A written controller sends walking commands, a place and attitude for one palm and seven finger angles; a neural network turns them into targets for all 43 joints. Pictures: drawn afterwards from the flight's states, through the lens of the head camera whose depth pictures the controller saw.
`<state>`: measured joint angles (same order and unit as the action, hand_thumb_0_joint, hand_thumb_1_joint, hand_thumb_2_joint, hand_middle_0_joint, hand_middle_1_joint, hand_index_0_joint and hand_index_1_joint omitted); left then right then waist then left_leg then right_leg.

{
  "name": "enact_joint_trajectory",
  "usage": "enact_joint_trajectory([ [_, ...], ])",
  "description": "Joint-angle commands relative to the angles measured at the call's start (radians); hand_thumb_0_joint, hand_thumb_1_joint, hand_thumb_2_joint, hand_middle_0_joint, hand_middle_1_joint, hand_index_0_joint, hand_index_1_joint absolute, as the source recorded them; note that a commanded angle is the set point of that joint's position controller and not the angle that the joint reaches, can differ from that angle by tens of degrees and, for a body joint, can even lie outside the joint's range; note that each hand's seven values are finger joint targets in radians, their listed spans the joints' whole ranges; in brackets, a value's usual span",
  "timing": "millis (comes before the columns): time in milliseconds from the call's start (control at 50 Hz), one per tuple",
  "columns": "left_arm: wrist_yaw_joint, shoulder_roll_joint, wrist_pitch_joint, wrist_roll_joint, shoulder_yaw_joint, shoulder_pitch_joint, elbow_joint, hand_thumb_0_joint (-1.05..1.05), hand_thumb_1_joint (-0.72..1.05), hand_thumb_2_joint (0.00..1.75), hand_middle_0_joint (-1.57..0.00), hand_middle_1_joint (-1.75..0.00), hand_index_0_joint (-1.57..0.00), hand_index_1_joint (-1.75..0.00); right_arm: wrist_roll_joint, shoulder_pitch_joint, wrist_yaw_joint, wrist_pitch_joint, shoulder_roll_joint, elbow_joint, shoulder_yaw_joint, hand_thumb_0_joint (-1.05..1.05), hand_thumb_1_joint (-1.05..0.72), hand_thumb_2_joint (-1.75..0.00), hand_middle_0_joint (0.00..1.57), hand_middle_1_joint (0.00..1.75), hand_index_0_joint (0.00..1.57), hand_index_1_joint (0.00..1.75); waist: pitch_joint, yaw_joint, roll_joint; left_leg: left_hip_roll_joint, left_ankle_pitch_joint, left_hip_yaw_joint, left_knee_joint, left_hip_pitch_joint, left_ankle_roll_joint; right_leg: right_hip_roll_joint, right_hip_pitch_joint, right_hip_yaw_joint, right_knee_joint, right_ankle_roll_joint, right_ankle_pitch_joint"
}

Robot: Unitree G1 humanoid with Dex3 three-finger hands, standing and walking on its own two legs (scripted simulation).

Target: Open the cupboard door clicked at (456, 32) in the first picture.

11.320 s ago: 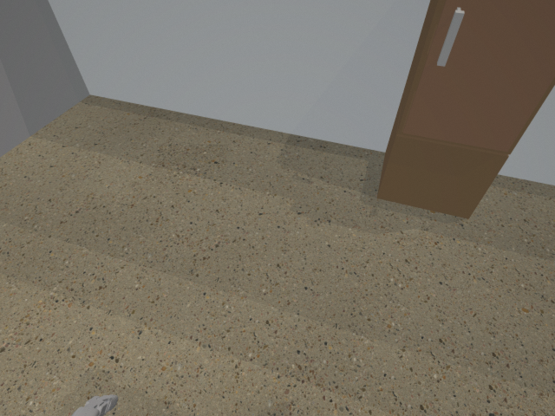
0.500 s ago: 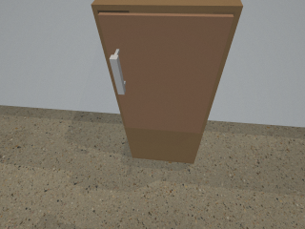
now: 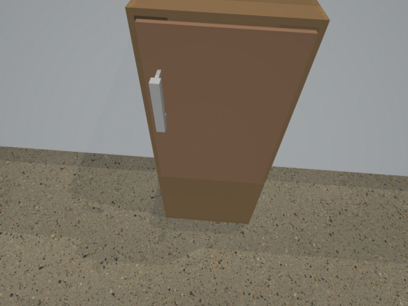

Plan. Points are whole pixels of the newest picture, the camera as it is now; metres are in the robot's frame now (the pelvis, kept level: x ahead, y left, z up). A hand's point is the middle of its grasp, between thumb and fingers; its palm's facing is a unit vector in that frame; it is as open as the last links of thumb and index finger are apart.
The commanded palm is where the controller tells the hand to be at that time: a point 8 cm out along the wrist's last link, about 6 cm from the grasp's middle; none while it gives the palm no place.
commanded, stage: look again from close up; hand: left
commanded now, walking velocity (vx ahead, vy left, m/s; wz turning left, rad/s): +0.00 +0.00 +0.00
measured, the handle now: (160, 101) +0.59 +0.17 +0.05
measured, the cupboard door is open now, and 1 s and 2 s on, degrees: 0 0 0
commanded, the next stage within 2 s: shuffle to correct the standing spot in 0.62 s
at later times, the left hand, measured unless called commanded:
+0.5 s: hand out of the picture +0.02 +0.17 -0.17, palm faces +0.01 -0.97 -0.26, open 7.4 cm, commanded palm none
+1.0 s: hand out of the picture +0.00 +0.14 -0.19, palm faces +0.05 -0.98 -0.19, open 7.4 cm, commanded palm none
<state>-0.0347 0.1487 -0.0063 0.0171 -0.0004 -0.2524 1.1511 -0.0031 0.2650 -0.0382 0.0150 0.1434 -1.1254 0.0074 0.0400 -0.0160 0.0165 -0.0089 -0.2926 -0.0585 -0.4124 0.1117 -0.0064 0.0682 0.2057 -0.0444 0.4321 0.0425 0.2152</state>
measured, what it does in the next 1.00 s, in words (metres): stands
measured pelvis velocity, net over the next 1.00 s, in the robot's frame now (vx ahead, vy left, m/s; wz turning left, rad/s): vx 0.02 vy -0.03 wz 0.00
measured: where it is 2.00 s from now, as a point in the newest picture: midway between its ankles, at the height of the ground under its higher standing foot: outside the picture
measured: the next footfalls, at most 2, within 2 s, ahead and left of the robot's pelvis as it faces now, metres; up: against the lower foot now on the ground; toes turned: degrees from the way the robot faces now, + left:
none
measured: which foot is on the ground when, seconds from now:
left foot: down 0.00-1.00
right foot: down 0.00-1.00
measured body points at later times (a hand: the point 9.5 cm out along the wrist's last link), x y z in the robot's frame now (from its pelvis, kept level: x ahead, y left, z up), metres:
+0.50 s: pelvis +0.01 -0.02 -0.01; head +0.02 -0.05 +0.44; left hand +0.02 +0.22 -0.15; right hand +0.00 -0.23 -0.18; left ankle -0.04 +0.11 -0.74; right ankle +0.01 -0.14 -0.74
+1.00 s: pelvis +0.02 -0.03 -0.01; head +0.03 -0.03 +0.44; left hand +0.00 +0.20 -0.17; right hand +0.00 -0.26 -0.17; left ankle -0.05 +0.11 -0.74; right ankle +0.01 -0.14 -0.74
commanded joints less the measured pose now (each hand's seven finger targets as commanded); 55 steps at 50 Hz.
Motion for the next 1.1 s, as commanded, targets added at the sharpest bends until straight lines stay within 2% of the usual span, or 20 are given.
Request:
enact_joint_trajectory([
  [0,-0.002,0.086,0.014,-0.008,0.019,-0.065,-0.021,0.0,0.9,0.9,-0.2,-0.3,-0.2,-0.3,-0.001,0.071,-0.005,0.015,0.091,0.013,0.016,0.0,-0.9,-0.9,0.2,0.3,0.2,0.3,-0.004,0.005,-0.052,-0.109,0.31,0.071,0.078,0.045,-0.008,0.053,-0.066,0.036,-0.035,-0.04,-0.21],
  [60,-0.004,0.084,0.014,-0.008,0.02,-0.065,-0.019,0.0,0.9,0.9,-0.2,-0.3,-0.2,-0.3,0.0,0.085,-0.007,0.015,0.088,0.007,0.017,0.0,-0.9,-0.9,0.2,0.3,0.2,0.3,0.004,0.005,-0.045,-0.11,0.337,0.068,0.071,0.04,-0.008,0.052,-0.07,0.032,-0.033,-0.042,-0.228],
  [80,-0.047,0.115,0.036,0.002,0.013,-0.125,0.002,0.0,0.9,0.9,-0.2,-0.3,-0.2,-0.3,0.008,0.016,0.006,0.026,0.136,0.077,0.016,0.0,-0.9,-0.9,0.2,0.3,0.2,0.3,-0.013,-0.007,-0.058,-0.126,0.494,0.043,-0.104,0.089,0.014,0.082,-0.053,0.078,0.021,-0.058,-0.466],
  [100,-0.036,0.143,0.046,0.0,0.021,-0.107,-0.044,0.0,0.9,0.9,-0.2,-0.3,-0.2,-0.3,-0.008,0.088,0.01,0.026,0.102,0.094,0.015,0.0,-0.9,-0.9,0.2,0.3,0.2,0.3,-0.083,0.021,-0.119,-0.077,0.275,0.055,-0.056,0.106,0.011,0.091,-0.103,0.068,0.068,-0.078,-0.347],
  [120,-0.025,0.117,0.04,-0.003,0.012,-0.082,-0.047,0.0,0.9,0.9,-0.2,-0.3,-0.2,-0.3,-0.011,0.084,0.008,0.029,0.087,0.087,0.011,0.0,-0.9,-0.9,0.2,0.3,0.2,0.3,-0.031,0.015,-0.151,-0.092,0.286,0.069,-0.005,0.113,-0.002,0.067,-0.049,0.053,0.076,-0.081,-0.211],
  [160,-0.014,0.101,0.036,0.0,0.01,-0.074,-0.057,0.0,0.9,0.9,-0.2,-0.3,-0.2,-0.3,-0.016,0.119,0.009,0.033,0.094,0.1,0.008,0.0,-0.9,-0.9,0.2,0.3,0.2,0.3,-0.035,0.014,-0.168,-0.122,0.355,0.093,-0.002,0.116,-0.019,0.027,-0.034,0.015,0.088,-0.079,-0.066],
  [200,-0.008,0.091,0.033,-0.001,0.011,-0.065,-0.063,0.0,0.9,0.9,-0.2,-0.3,-0.2,-0.3,-0.014,0.117,0.004,0.032,0.104,0.108,0.009,0.0,-0.9,-0.9,0.2,0.3,0.2,0.3,-0.037,0.012,-0.108,-0.127,0.405,0.092,-0.007,0.09,-0.029,0.018,-0.024,0.005,0.095,-0.074,-0.07],
  [240,-0.005,0.083,0.03,-0.005,0.008,-0.06,-0.064,0.0,0.9,0.9,-0.2,-0.3,-0.2,-0.3,-0.01,0.115,0.002,0.026,0.103,0.113,0.008,0.0,-0.9,-0.9,0.2,0.3,0.2,0.3,0.011,0.015,-0.016,-0.112,0.299,0.087,0.005,0.102,-0.032,0.027,0.004,0.02,0.07,-0.073,-0.09],
  [320,0.001,0.097,0.029,-0.004,0.014,-0.05,-0.069,0.0,0.9,0.9,-0.2,-0.3,-0.2,-0.3,-0.012,0.112,0.006,0.021,0.095,0.107,0.005,0.0,-0.9,-0.9,0.2,0.3,0.2,0.3,0.067,0.017,0.021,-0.088,0.154,0.08,0.04,0.128,-0.028,0.032,0.028,0.046,0.046,-0.07,-0.085],
  [520,0.002,0.123,0.039,-0.004,0.025,-0.048,-0.072,0.0,0.9,0.9,-0.2,-0.3,-0.2,-0.3,-0.013,0.106,0.005,0.021,0.094,0.077,0.004,0.0,-0.9,-0.9,0.2,0.3,0.2,0.3,-0.002,0.017,0.024,-0.078,0.162,0.049,0.024,0.072,-0.016,0.053,-0.007,0.075,0.026,-0.08,-0.188],
  [700,0.004,0.139,0.039,-0.004,0.03,-0.039,-0.068,0.0,0.9,0.9,-0.2,-0.3,-0.2,-0.3,-0.013,0.092,0.004,0.015,0.091,0.055,0.005,0.0,-0.9,-0.9,0.2,0.3,0.2,0.3,0.008,0.016,0.003,-0.08,0.138,0.037,0.02,0.074,-0.005,0.058,-0.005,0.091,-0.005,-0.089,-0.177],
  [800,0.013,0.159,0.026,0.004,0.047,-0.081,-0.07,0.0,0.9,0.9,-0.2,-0.3,-0.2,-0.3,-0.024,0.106,0.017,0.002,0.073,0.058,0.003,0.0,-0.9,-0.9,0.2,0.3,0.2,0.3,0.062,-0.001,0.087,-0.023,-0.119,-0.017,-0.099,0.167,-0.006,0.094,0.031,0.194,-0.115,-0.136,0.318],
  [880,0.015,0.165,0.024,0.006,0.064,-0.092,-0.09,0.0,0.9,0.9,-0.2,-0.3,-0.2,-0.3,-0.024,0.125,0.023,0.007,0.06,0.062,0.006,0.0,-0.9,-0.9,0.2,0.3,0.2,0.3,0.1,0.008,0.1,-0.02,-0.117,-0.034,-0.159,0.161,-0.015,0.126,0.112,0.234,-0.159,-0.168,0.428],
  [920,0.018,0.144,0.026,0.004,0.063,-0.064,-0.103,0.0,0.9,0.9,-0.2,-0.3,-0.2,-0.3,-0.023,0.168,0.022,0.017,0.056,0.048,0.002,0.0,-0.9,-0.9,0.2,0.3,0.2,0.3,0.103,0.032,0.032,-0.036,-0.055,-0.011,-0.066,0.09,-0.019,0.081,0.16,0.162,-0.068,-0.152,0.32],
  [940,-0.024,0.167,0.059,0.004,0.056,-0.219,-0.026,0.0,0.9,0.9,-0.2,-0.3,-0.2,-0.3,-0.029,-0.015,0.028,0.001,0.113,0.084,0.01,0.0,-0.9,-0.9,0.2,0.3,0.2,0.3,0.131,-0.063,0.201,-0.027,-0.098,0.007,-0.311,0.252,0.007,0.109,0.04,0.244,-0.093,-0.09,-0.221],
  [960,-0.019,0.195,0.074,0.015,0.05,-0.229,-0.047,0.0,0.9,0.9,-0.2,-0.3,-0.2,-0.3,-0.02,-0.01,0.032,0.005,0.078,0.164,0.004,0.0,-0.9,-0.9,0.2,0.3,0.2,0.3,0.058,-0.017,0.172,-0.017,-0.161,0.005,-0.426,0.318,0.003,0.227,-0.067,0.313,-0.094,-0.148,-0.562],
  [980,-0.019,0.173,0.077,0.019,0.053,-0.203,-0.073,0.0,0.9,0.9,-0.2,-0.3,-0.2,-0.3,-0.018,0.013,0.027,0.017,0.022,0.17,0.003,0.0,-0.9,-0.9,0.2,0.3,0.2,0.3,-0.027,0.004,0.085,-0.033,-0.224,0.006,-0.345,0.307,-0.004,0.236,-0.138,0.246,0.008,-0.179,-0.876],
  [1000,-0.024,0.155,0.075,0.019,0.045,-0.173,-0.07,0.0,0.9,0.9,-0.2,-0.3,-0.2,-0.3,-0.008,0.035,0.02,0.019,0.02,0.146,0.001,0.0,-0.9,-0.9,0.2,0.3,0.2,0.3,-0.076,0.017,0.074,-0.027,-0.181,0.001,-0.215,0.24,-0.002,0.192,-0.161,0.14,0.068,-0.162,-0.913],
  [1040,-0.025,0.132,0.058,0.001,0.034,-0.127,-0.079,0.0,0.9,0.9,-0.2,-0.3,-0.2,-0.3,-0.005,0.138,0.016,0.033,0.043,0.091,0.001,0.0,-0.9,-0.9,0.2,0.3,0.2,0.3,-0.135,0.042,-0.009,-0.028,0.119,0.036,-0.02,0.101,0.001,0.096,-0.136,0.07,0.177,-0.113,-0.629],
  [1080,-0.021,0.064,0.034,-0.006,0.022,-0.138,-0.09,0.0,0.9,0.9,-0.2,-0.3,-0.2,-0.3,-0.01,0.155,0.004,0.034,0.133,0.092,0.009,0.0,-0.9,-0.9,0.2,0.3,0.2,0.3,-0.142,0.019,-0.187,-0.212,0.624,0.173,-0.044,0.058,-0.071,0.004,-0.028,-0.018,0.173,-0.058,-0.033],
])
